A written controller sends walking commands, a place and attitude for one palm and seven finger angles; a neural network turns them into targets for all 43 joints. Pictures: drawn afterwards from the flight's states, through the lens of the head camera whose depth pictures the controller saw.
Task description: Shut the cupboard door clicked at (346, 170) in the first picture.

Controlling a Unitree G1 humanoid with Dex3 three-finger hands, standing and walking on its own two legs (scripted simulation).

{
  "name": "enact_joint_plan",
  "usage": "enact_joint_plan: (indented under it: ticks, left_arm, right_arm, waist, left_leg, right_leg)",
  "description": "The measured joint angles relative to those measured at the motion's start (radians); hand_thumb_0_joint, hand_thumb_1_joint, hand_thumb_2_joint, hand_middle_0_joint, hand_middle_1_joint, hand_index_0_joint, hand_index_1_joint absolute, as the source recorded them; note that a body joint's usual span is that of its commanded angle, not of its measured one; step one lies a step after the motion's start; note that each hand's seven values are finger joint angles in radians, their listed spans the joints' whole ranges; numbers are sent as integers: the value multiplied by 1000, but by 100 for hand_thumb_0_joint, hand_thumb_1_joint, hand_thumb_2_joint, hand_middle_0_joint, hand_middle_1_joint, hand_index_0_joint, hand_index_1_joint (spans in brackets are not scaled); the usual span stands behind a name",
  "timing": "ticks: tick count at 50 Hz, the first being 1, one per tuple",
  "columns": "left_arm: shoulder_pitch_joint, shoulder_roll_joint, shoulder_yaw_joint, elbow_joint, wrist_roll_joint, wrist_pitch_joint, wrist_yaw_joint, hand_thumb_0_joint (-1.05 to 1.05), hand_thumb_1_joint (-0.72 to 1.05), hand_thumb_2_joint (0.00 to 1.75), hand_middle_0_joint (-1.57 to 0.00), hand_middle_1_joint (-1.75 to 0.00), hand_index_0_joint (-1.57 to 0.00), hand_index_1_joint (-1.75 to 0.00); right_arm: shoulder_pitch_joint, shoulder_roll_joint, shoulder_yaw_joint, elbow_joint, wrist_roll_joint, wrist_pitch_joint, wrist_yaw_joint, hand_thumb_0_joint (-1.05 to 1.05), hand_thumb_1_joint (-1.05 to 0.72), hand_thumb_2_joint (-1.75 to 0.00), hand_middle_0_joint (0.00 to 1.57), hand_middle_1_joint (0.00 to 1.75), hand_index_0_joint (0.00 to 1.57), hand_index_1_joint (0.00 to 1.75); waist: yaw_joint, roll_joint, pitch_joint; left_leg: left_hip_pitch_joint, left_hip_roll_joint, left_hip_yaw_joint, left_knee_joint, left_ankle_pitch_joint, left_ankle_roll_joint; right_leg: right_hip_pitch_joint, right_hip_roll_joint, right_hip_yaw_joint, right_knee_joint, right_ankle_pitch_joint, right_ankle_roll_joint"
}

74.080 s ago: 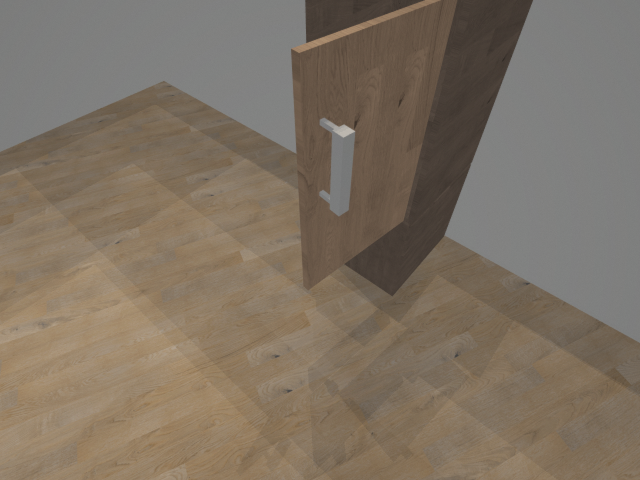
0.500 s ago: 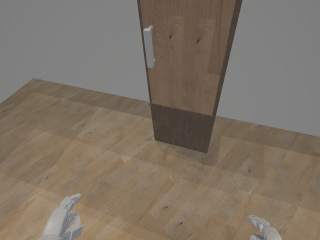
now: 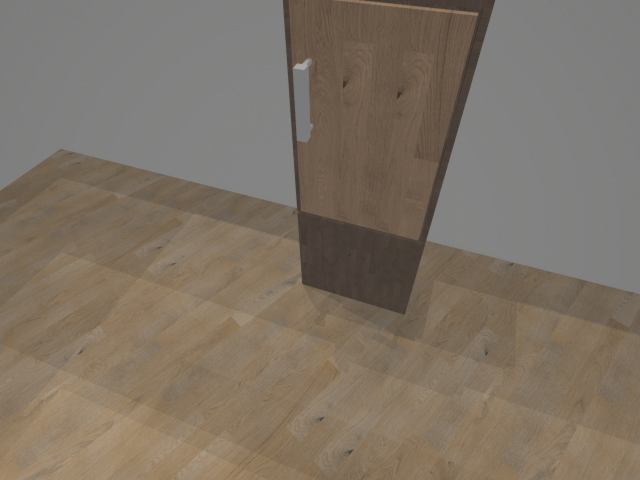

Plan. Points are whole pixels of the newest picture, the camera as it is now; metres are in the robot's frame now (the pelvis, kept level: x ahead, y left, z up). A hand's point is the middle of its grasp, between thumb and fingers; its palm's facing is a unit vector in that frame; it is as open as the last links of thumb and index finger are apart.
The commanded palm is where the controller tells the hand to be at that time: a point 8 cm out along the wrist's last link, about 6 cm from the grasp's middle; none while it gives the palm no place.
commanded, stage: let the arm hang, fingers relaxed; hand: left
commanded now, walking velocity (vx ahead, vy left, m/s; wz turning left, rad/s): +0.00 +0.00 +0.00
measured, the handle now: (305, 101) +0.89 +0.09 +0.04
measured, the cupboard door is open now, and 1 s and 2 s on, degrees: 0 0 0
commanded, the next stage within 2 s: look to check the result in 0.42 s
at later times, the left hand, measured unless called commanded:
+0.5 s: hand out of the picture -0.02 +0.16 -0.18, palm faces +0.03 -0.99 -0.15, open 7.3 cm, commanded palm none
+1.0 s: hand out of the picture +0.00 +0.16 -0.17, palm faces +0.03 -0.98 -0.19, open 7.3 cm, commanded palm none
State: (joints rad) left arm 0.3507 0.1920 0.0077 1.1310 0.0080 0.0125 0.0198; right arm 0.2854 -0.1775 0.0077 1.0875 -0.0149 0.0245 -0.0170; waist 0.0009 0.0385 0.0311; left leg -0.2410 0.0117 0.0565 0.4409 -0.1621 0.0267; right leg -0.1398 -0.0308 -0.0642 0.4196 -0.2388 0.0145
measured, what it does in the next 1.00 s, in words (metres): stands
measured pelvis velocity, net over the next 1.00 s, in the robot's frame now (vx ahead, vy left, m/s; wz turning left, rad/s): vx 0.02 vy -0.01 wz -0.01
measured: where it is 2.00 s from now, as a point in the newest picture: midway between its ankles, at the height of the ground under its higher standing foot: outside the picture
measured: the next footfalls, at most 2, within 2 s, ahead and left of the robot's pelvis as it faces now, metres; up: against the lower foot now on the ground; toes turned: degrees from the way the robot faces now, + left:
none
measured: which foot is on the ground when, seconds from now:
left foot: down 0.00-1.00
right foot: down 0.00-1.00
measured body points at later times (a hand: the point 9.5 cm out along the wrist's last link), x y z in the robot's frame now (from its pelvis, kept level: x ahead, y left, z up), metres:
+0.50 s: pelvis +0.00 +0.00 +0.00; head +0.00 +0.00 +0.45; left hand -0.02 +0.21 -0.16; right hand -0.02 -0.22 -0.16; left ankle +0.05 +0.10 -0.74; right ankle -0.01 -0.13 -0.74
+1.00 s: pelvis +0.02 -0.01 +0.00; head +0.02 -0.01 +0.45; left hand +0.00 +0.21 -0.16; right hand +0.02 -0.24 -0.16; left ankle +0.05 +0.10 -0.74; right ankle -0.01 -0.13 -0.74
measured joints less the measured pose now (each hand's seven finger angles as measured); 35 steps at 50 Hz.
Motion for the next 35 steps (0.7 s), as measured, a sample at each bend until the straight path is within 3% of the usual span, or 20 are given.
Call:
enact_joint_plan:
  ticks: [21,35]
  left_arm:
    - [-39,-64,-2,1,3,-10,2,0,91,90,-20,-30,-20,-30]
    - [-21,-51,7,19,2,-13,7,0,91,90,-20,-30,-20,-30]
  right_arm:
    - [32,26,-8,33,-3,-9,-10,0,-91,-90,20,30,20,30]
    - [20,33,-9,30,0,-12,-12,0,-91,-90,20,30,20,30]
  waist:
    - [-11,-43,-12]
    - [-8,-25,6]
  left_leg:
    - [10,-3,10,-30,15,-2]
    - [15,3,7,-28,4,-9]
  right_leg:
    - [-7,-3,11,-2,3,-1]
    - [1,3,8,-4,-6,-7]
